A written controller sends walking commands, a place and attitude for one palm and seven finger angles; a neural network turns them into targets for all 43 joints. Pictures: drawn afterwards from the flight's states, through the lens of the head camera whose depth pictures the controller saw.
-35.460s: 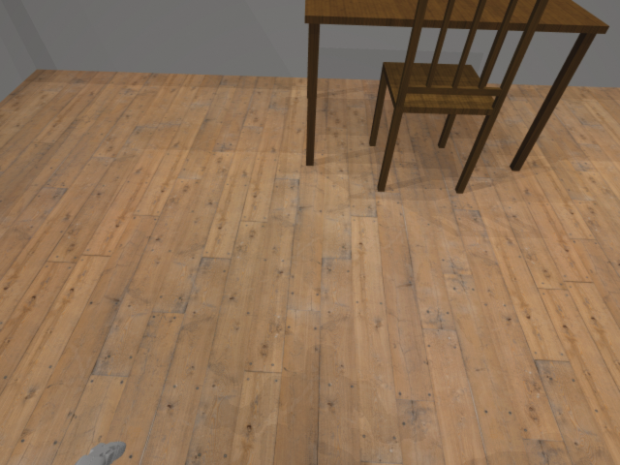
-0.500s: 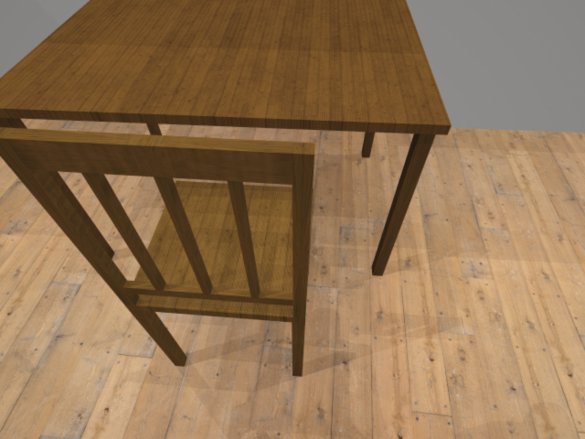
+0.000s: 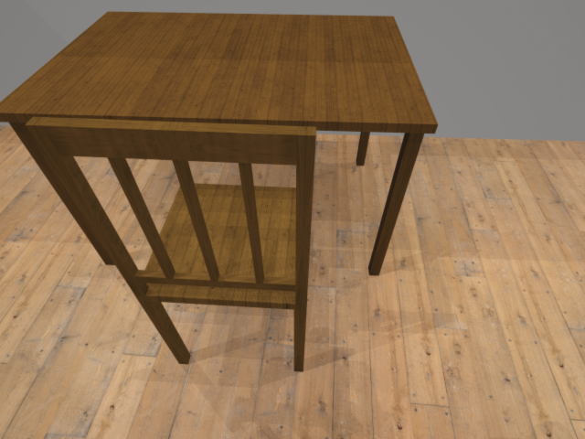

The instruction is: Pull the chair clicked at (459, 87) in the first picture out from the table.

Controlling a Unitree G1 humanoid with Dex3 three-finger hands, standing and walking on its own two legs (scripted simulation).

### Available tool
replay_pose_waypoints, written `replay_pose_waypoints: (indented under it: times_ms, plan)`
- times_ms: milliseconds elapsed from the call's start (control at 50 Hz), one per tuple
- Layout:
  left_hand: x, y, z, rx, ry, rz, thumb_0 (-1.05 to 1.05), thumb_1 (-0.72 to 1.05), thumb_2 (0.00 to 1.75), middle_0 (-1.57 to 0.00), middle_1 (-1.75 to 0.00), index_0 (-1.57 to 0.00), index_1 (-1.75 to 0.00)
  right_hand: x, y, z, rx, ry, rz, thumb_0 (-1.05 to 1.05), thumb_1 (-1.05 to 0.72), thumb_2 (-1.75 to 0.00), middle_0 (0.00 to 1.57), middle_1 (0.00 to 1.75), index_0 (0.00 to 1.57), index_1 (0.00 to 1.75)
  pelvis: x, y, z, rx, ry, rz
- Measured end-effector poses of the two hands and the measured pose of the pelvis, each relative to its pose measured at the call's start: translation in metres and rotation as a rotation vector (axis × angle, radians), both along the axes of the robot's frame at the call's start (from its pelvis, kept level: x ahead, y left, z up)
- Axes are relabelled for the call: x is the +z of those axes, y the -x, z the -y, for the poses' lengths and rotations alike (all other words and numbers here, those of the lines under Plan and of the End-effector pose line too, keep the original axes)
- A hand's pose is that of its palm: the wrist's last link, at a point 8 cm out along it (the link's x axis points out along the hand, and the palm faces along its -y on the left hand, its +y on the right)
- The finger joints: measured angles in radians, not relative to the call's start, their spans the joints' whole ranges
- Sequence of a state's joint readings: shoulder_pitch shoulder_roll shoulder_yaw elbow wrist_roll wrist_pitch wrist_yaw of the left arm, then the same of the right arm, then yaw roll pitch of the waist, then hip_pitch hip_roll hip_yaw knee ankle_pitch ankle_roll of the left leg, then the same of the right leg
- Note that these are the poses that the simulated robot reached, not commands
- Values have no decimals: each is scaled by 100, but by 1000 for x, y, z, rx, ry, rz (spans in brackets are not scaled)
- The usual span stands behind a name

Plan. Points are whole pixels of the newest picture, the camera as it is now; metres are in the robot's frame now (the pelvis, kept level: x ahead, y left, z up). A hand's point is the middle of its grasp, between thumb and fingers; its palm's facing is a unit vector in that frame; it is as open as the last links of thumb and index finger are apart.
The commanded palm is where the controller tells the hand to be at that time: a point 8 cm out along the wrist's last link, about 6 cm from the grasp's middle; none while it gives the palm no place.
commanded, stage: come to a stop and stand still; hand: left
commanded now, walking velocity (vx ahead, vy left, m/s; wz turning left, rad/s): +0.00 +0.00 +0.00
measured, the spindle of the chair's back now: (200, 228) +0.49 +0.21 -0.04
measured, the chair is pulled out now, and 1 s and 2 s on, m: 0.21 0.21 0.21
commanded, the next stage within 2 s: look again from close up in 0.30 s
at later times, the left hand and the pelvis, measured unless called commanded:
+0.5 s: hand out of the picture -0.03 +0.17 -0.17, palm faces +0.01 -0.99 -0.16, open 7.4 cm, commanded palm none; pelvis +0.00 +0.01 +0.00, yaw +0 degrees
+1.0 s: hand out of the picture +0.00 +0.17 -0.17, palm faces +0.02 -0.99 -0.16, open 7.4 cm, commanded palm none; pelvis +0.01 +0.01 +0.00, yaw +0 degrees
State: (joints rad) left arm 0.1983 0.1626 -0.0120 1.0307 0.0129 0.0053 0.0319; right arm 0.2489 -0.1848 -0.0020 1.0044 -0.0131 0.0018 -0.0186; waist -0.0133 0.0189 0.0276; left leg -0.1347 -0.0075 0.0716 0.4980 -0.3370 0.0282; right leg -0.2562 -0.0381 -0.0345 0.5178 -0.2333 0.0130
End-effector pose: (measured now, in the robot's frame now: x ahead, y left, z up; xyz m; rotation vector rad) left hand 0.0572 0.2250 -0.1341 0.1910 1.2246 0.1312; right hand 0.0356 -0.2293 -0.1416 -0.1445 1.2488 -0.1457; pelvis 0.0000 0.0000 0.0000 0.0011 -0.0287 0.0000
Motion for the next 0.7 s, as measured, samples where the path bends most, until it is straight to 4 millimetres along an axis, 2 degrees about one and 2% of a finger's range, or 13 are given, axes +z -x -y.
replay_pose_waypoints:
  times_ms: [120, 240, 360, 480, 600, 700]
  plan:
    - [0, 35, -9, 10, -4, -54, 0, 92, 90, -21, -30, -20, -30, 1, 27, -6, 6, -12, -41, 1, -92, -90, 20, 30, 20, 30, 2, 11, -4, -4, -4, -4]
    - [-2, 72, -11, 33, 1, -149, 1, 91, 90, -20, -30, -20, -30, -1, 59, -13, -6, -24, -132, 1, -91, -90, 20, 30, 20, 30, 3, 12, -7, -3, -5, -12]
    - [-4, 93, -3, 53, 23, -222, 1, 91, 90, -20, -30, -20, -30, -1, 78, -20, -20, -35, -205, 1, -91, -90, 20, 30, 20, 30, 4, 7, -9, -2, -4, -15]
    - [-8, 92, 8, 58, 52, -235, 1, 90, 90, -20, -30, -20, -30, -1, 77, -27, -26, -42, -224, 1, -90, -90, 20, 30, 20, 30, 4, 0, -9, -2, -2, -10]
    - [-11, 75, 16, 50, 71, -204, 1, 91, 90, -20, -30, -20, -30, -2, 63, -32, -27, -45, -194, 1, -90, -90, 20, 30, 20, 30, 4, -6, -9, -4, 1, -3]
    - [-12, 67, 13, 48, 62, -194, 2, 92, 90, -20, -30, -20, -30, -2, 49, -35, -28, -48, -162, 1, -90, -90, 20, 30, 20, 30, 4, -10, -9, -7, 2, 0]
